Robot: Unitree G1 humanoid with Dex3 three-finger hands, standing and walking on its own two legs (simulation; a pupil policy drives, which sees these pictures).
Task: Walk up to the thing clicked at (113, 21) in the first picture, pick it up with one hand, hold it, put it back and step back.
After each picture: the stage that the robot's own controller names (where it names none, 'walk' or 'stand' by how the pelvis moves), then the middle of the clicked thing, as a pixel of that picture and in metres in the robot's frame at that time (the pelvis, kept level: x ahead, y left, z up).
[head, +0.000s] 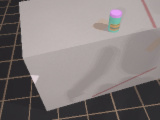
stand; (114, 21) +0.81 -0.19 -0.05
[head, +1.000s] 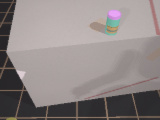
sink last; (112, 23) +0.72 -0.13 -0.02
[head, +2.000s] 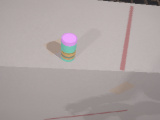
sink last; (68, 47) +0.54 +0.06 -0.02
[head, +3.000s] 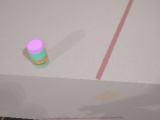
stand; (38, 54) +0.49 +0.21 -0.02
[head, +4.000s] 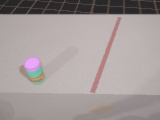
stand; (35, 71) +0.47 +0.22 -0.05
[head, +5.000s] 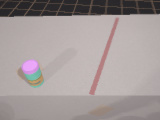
stand; (33, 74) +0.46 +0.22 -0.05
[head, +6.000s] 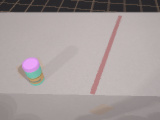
stand; (33, 72) +0.46 +0.22 -0.05
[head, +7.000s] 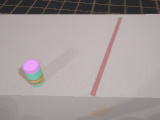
stand; (34, 73) +0.46 +0.22 -0.05
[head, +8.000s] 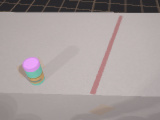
rise first; (34, 71) +0.46 +0.22 -0.05
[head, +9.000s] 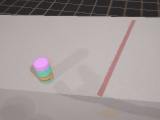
rise first; (44, 71) +0.47 +0.21 -0.05
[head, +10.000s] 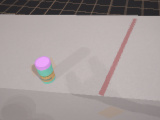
go down; (45, 70) +0.47 +0.21 -0.05
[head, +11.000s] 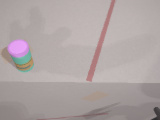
go down; (22, 56) +0.48 +0.19 -0.02
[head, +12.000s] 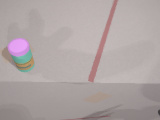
go down; (22, 56) +0.47 +0.20 +0.00
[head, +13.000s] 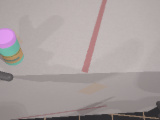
close in; (9, 48) +0.48 +0.21 +0.03
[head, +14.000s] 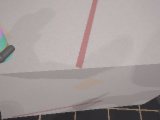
close; out of the picture +0.48 +0.22 +0.05
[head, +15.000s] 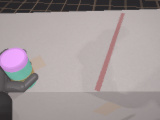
lift; (20, 70) +0.34 +0.19 +0.15
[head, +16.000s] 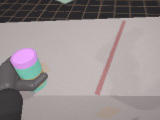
hold; (30, 70) +0.33 +0.17 +0.16
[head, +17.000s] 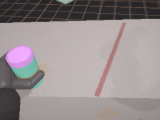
hold; (26, 68) +0.33 +0.17 +0.17
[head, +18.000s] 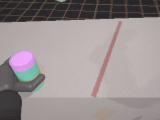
crouch; (28, 72) +0.34 +0.17 +0.14
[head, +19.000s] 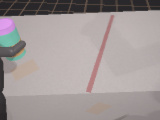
crouch; (9, 40) +0.45 +0.21 +0.17
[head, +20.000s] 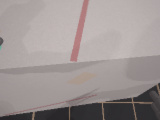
lower; out of the picture +0.50 +0.22 +0.06
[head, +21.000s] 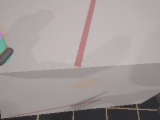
lower; out of the picture +0.47 +0.22 +0.05
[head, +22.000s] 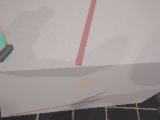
lower; out of the picture +0.48 +0.22 +0.05
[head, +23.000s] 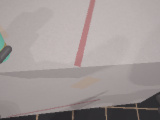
lower; out of the picture +0.48 +0.22 +0.05
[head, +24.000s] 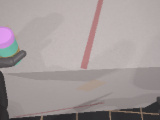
open; (6, 48) +0.46 +0.20 +0.05
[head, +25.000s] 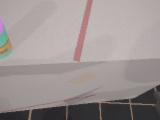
rise; out of the picture +0.47 +0.20 +0.06
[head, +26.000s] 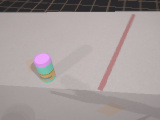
sink last; (45, 68) +0.46 +0.19 +0.01
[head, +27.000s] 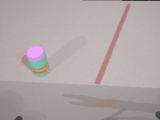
stand; (38, 61) +0.46 +0.19 +0.01
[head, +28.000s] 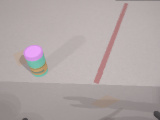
stand; (36, 61) +0.46 +0.19 +0.02
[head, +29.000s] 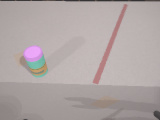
stand; (36, 62) +0.46 +0.19 +0.02
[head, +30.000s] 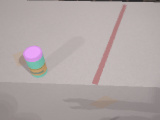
stand; (36, 62) +0.46 +0.19 +0.01
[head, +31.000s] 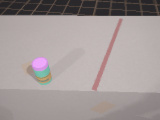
stand; (42, 71) +0.48 +0.19 -0.05
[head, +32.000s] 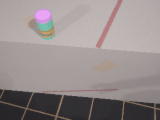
walk; (45, 25) +0.60 +0.16 -0.02
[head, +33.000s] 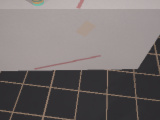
walk; out of the picture +0.89 +0.25 -0.03
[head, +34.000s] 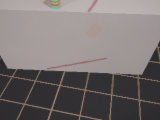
stand; out of the picture +1.05 +0.19 -0.04
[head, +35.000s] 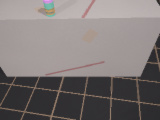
stand; (49, 7) +1.03 +0.22 -0.06
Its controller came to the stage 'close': yes
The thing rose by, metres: 0.23
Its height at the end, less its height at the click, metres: +0.00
